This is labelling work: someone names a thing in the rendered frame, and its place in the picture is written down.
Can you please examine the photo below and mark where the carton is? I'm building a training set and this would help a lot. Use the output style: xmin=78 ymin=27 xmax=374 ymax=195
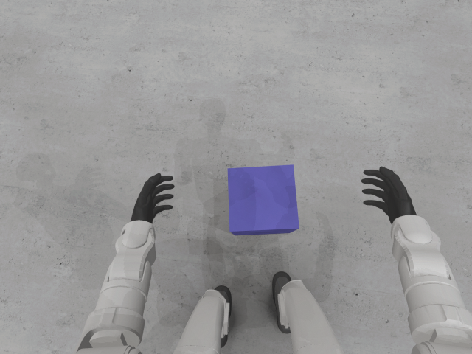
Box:
xmin=228 ymin=164 xmax=299 ymax=235

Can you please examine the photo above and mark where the right robot foot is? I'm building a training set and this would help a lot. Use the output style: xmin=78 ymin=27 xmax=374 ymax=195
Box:
xmin=272 ymin=271 xmax=291 ymax=333

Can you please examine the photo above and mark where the right robot forearm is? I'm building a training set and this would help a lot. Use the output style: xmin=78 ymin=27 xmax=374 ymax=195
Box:
xmin=391 ymin=215 xmax=472 ymax=348

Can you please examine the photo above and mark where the robot left hand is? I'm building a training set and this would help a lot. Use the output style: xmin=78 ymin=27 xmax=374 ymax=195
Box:
xmin=131 ymin=173 xmax=174 ymax=223

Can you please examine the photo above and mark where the left robot forearm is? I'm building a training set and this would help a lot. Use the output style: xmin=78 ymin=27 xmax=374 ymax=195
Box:
xmin=72 ymin=221 xmax=156 ymax=354

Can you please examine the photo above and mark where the robot right hand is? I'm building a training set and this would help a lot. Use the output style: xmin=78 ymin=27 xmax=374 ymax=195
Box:
xmin=361 ymin=167 xmax=417 ymax=224

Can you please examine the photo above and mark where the left robot thigh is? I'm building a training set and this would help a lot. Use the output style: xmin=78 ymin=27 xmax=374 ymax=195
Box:
xmin=173 ymin=296 xmax=230 ymax=354

